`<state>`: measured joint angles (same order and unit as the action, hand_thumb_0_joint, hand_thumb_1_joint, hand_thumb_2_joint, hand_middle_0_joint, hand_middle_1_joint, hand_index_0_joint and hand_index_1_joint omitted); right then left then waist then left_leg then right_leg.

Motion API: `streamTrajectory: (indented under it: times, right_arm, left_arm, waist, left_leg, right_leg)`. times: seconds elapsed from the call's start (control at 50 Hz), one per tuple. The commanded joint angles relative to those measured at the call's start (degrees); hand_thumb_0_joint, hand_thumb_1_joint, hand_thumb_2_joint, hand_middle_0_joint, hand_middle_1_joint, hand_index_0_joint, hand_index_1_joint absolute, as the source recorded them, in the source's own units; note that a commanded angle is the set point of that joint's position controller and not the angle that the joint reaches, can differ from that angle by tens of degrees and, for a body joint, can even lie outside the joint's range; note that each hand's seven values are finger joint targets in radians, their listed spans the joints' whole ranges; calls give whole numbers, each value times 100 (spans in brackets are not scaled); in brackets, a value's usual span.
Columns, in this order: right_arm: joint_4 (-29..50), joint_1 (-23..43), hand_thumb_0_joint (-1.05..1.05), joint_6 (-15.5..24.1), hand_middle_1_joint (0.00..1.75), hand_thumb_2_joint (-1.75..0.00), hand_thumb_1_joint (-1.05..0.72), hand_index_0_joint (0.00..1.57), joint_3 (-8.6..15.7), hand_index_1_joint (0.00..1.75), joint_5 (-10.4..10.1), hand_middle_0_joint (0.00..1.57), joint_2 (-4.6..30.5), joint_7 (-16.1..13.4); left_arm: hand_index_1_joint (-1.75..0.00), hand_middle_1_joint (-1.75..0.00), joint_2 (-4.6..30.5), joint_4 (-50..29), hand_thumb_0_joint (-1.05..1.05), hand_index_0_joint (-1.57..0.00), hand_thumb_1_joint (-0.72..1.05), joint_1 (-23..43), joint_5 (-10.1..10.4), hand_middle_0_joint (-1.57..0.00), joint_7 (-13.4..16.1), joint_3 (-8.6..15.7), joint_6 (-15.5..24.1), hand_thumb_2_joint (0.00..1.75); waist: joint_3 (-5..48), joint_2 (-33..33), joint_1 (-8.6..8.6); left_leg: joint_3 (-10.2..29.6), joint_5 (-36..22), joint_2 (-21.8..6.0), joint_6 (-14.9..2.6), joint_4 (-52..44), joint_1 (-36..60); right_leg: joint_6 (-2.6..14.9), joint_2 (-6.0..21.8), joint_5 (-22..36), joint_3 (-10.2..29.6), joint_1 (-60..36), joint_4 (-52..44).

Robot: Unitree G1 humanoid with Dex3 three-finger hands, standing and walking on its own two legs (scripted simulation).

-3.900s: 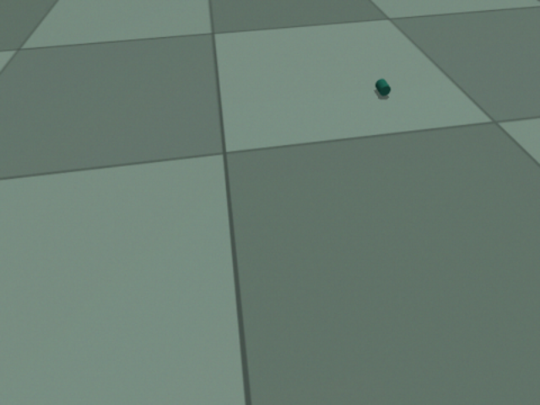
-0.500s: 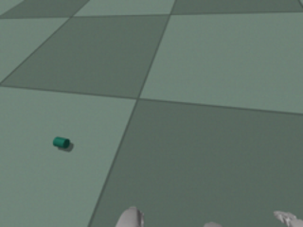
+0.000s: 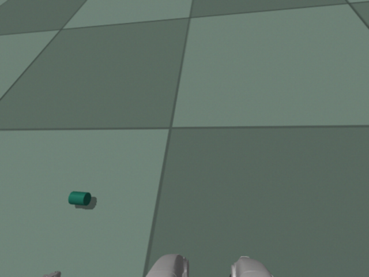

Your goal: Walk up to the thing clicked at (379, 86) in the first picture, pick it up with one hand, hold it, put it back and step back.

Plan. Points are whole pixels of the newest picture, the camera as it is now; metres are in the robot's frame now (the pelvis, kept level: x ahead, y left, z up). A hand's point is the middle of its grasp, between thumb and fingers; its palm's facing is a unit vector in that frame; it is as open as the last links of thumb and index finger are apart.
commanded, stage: walk up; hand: left
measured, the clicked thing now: (79, 198) +0.62 +0.73 -0.70
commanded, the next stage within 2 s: none
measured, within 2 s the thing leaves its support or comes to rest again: neither
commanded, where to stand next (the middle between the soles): +0.19 +0.48 m, yaw -9 degrees
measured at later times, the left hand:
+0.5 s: hand out of the picture +0.11 +0.53 -0.12, palm faces -0.10 -0.82 -0.57, open 7.4 cm
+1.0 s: hand out of the picture +0.12 +0.80 -0.13, palm faces -0.05 -0.76 -0.65, open 7.4 cm
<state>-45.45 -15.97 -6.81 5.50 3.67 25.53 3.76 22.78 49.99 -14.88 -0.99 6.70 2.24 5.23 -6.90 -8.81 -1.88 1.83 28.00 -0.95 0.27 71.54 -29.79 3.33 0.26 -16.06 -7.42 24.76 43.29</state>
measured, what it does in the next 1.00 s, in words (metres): steps to the left: left foot, then right foot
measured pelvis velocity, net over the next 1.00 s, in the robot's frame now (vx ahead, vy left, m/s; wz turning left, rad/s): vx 0.04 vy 0.45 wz -0.09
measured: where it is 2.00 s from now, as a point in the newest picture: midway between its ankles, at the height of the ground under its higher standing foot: outside the picture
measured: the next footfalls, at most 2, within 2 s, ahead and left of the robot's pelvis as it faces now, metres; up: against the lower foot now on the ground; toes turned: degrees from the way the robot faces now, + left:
left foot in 0.26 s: +0.08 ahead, +0.31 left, +0.00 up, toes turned +1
right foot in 0.52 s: +0.14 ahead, +0.14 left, +0.00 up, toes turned -10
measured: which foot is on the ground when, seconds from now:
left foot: up 0.00-0.24, down 0.26-0.54, up 0.56-0.84, down 0.86-1.00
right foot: down 0.00-0.28, up 0.30-0.50, down 0.52-0.88, up 0.90-1.00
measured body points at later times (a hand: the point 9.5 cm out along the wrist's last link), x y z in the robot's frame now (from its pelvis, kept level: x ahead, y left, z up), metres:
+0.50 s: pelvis +0.03 +0.22 +0.00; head +0.06 +0.19 +0.45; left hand +0.11 +0.57 -0.09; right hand +0.05 -0.11 -0.12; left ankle +0.04 +0.31 -0.70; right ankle +0.09 +0.13 -0.69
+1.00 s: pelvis +0.04 +0.45 -0.02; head +0.06 +0.43 +0.43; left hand +0.13 +0.83 -0.09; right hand +0.09 +0.10 -0.13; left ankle +0.06 +0.57 -0.70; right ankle +0.09 +0.27 -0.66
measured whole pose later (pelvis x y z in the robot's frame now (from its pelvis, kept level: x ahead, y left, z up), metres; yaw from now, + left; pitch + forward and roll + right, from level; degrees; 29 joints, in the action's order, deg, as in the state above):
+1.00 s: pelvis +0.04 +0.45 -0.02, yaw -5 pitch -3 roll -1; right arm -43.2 -14.3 -5.1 6.0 3.7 26.3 3.9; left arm 29.4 55.9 -15.5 -0.8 7.5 5.5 2.3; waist -5.6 -3.7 -1.7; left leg -1.1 29.2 -3.1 -0.2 56.8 -25.2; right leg 2.3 3.3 -28.9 3.4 36.6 69.1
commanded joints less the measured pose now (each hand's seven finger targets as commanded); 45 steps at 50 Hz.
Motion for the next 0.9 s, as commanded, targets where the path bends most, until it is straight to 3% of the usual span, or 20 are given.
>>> streamTrajectory:
  times: [0.0, 0.14, 0.18, 0.22, 0.24, 0.26, 0.28, 0.3, 0.36, 0.42, 0.46, 0.48, 0.5, 0.52, 0.54, 0.64, 0.78, 0.84, 0.86, 0.88]
  right_arm:
    - [491, -121, 0, 199, 30, -90, -90, 20, 448, 30, 17, 20, 1323, 3]
    - [686, 357, 0, 153, 30, -90, -90, 20, 488, 30, 26, 20, 1281, 182]
    - [570, 60, 0, 187, 30, -90, -90, 20, 548, 30, 6, 20, 1346, 179]
    - [249, -995, 0, 261, 30, -90, -90, 20, 637, 30, 51, 20, 1375, 131]
    - [169, -1368, 0, 311, 30, -90, -90, 20, 692, 30, 158, 20, 1670, 85]
    - [437, -639, 0, 346, 30, -90, -90, 20, 733, 30, 34, 20, 2325, 44]
    - [528, 27, 0, 377, 30, -90, -90, 20, 711, 30, -28, 20, 2314, -13]
    - [607, 103, 0, 398, 30, -90, -90, 20, 587, 30, 9, 20, 1852, -65]
    - [643, 419, 0, 424, 30, -90, -90, 20, 448, 30, -16, 20, 1568, -118]
    - [752, 407, 0, 361, 30, -90, -90, 20, 351, 30, 73, 20, 1322, -81]
    - [930, 782, 0, 285, 30, -90, -90, 20, 281, 30, 38, 20, 1200, -66]
    - [992, 635, 0, 282, 30, -90, -90, 20, 211, 30, -22, 20, 951, -53]
    - [1032, 177, 0, 286, 30, -90, -90, 20, 132, 30, -77, 20, 651, -64]
    - [942, -134, 0, 204, 30, -90, -90, 20, 201, 30, -44, 20, 833, -114]
    - [977, 89, 0, 157, 30, -90, -90, 20, 362, 30, 18, 20, 1199, -206]
    - [674, -219, 0, 149, 30, -90, -90, 20, 519, 30, -13, 20, 1300, -57]
    - [854, 206, 0, 133, 30, -90, -90, 20, 571, 30, 10, 20, 1278, 142]
    - [335, -1143, 0, 208, 30, -90, -90, 20, 688, 30, 92, 20, 1347, 104]
    - [365, -1387, 0, 237, 30, -90, -90, 20, 709, 30, 193, 20, 1665, 59]
    - [604, -589, 0, 257, 30, -90, -90, 20, 733, 30, -28, 20, 2350, 27]
  left_arm:
    - [-30, -30, 2043, -288, 0, -20, 90, -392, -57, -20, 79, 644, 135, 90]
    - [-30, -30, 2613, -328, 0, -20, 90, -388, -207, -20, 11, 858, 103, 90]
    - [-30, -30, 2632, -296, 0, -20, 90, -226, -182, -20, 20, 850, 62, 90]
    - [-30, -30, 2310, -319, 0, -20, 90, 164, -191, -20, 38, 726, -13, 90]
    - [-30, -30, 1699, -279, 0, -20, 90, 71, -108, -20, 51, 537, -73, 90]
    - [-30, -30, 1474, -390, 0, -20, 90, 314, -33, -20, 154, 425, -51, 90]
    - [-30, -30, 1656, -267, 0, -20, 90, 507, -38, -20, 208, 375, 19, 90]
    - [-30, -30, 1850, -47, 0, -20, 90, 355, 61, -20, 180, 422, 30, 90]
    - [-30, -30, 1833, 441, 0, -20, 90, -542, 194, -20, 79, 443, 48, 90]
    - [-30, -30, 1565, 375, 0, -20, 90, -619, 167, -20, 20, 397, 43, 90]
    - [-30, -30, 1504, 418, 0, -20, 90, -1283, 170, -20, 45, 451, 79, 90]
    - [-30, -30, 1782, 459, 0, -20, 90, -1778, 100, -20, 104, 586, 98, 90]
    - [-30, -30, 2300, 295, 0, -20, 90, -1962, -14, -20, 170, 755, 95, 90]
    - [-30, -30, 2462, -17, 0, -20, 90, -1547, -46, -20, 203, 722, 69, 90]
    - [-30, -30, 2533, -120, 0, -20, 90, -1163, -5, -20, 219, 746, 42, 90]
    - [-30, -30, 2092, -326, 0, -20, 90, -453, -54, -20, 105, 665, 98, 90]
    - [-30, -30, 2607, -363, 0, -20, 90, -335, -192, -20, 42, 878, 36, 90]
    - [-30, -30, 2113, -273, 0, -20, 90, -27, -167, -20, 53, 722, -104, 90]
    - [-30, -30, 1477, -285, 0, -20, 90, -24, -96, -20, 79, 533, -148, 90]
    - [-30, -30, 1574, -445, 0, -20, 90, 493, -26, -20, 216, 500, -108, 90]
  waist:
    - [549, 1275, 84]
    - [521, 1993, 236]
    - [677, 1818, 97]
    - [1032, 1128, -561]
    - [738, -532, -811]
    - [232, -1517, -617]
    - [-97, -881, -410]
    - [-139, -37, -388]
    - [220, -601, -25]
    - [270, -561, -7]
    - [430, -180, 503]
    - [778, 508, 784]
    - [1098, 1654, 775]
    - [1204, 979, 484]
    - [1176, 689, 454]
    - [475, 1321, 128]
    - [599, 2061, 238]
    - [993, 691, -527]
    - [539, -863, -731]
    - [71, -1676, -605]
  left_leg:
    - [713, -441, -524, 19, 362, -679]
    - [-89, 33, -695, -11, -1229, -118]
    - [-350, 14, -555, -56, -1592, 354]
    - [-379, -132, -289, -184, -2875, 1772]
    - [832, 1341, -725, -401, -4419, 1877]
    - [3100, 1715, -1823, -978, -5586, 1186]
    - [3565, 1498, -2044, -1363, -5777, 670]
    - [2685, 634, -1837, -1335, -5140, 839]
    - [1392, -1258, -1353, -1335, -4265, 1141]
    - [894, -2386, -1181, -1470, -3996, 971]
    - [435, -2733, -958, -1161, -3289, 375]
    - [107, -2549, -635, -792, -2237, 43]
    - [-67, -459, -142, -360, -1047, -1032]
    - [495, 578, -19, -173, -279, -1383]
    - [794, 686, -217, -175, 339, -1278]
    - [791, -319, -267, 1, 618, -677]
    - [-154, 348, -514, -37, -1425, 172]
    - [-521, 175, 13, -228, -2961, 2071]
    - [1279, 1681, -800, -608, -4362, 1771]
    - [3513, 2155, -1721, -1239, -5756, 610]
  right_leg:
    - [931, 1766, -701, 2317, -477, -1967]
    - [944, 1515, -1903, 2082, 309, -1646]
    - [868, 1507, -1914, 2051, 540, -1344]
    - [441, 1080, -1700, 1345, 1316, 132]
    - [106, 87, -1904, 620, 2196, 1909]
    - [-75, -465, -2084, 666, 2961, 2689]
    - [32, -86, -1806, 1057, 2587, 3018]
    - [-52, -29, -1505, 1023, 2602, 3029]
    - [-128, 195, -1079, 565, 1568, 2294]
    - [-143, 119, -1001, 164, 514, 1205]
    - [-34, 145, 247, 284, -954, -652]
    - [-81, 346, 477, 815, -1934, -1335]
    - [304, 1565, 384, 2999, -2884, -1720]
    - [768, 2569, -167, 4449, -2727, -2105]
    - [1342, 3015, -521, 4784, -2030, -2339]
    - [948, 1865, -499, 2377, -362, -1735]
    - [880, 1595, -1728, 1919, 328, -1430]
    - [268, 866, -1880, 841, 1571, 581]
    - [10, -30, -2160, 264, 2632, 2378]
    - [-68, -247, -2227, 673, 2751, 2966]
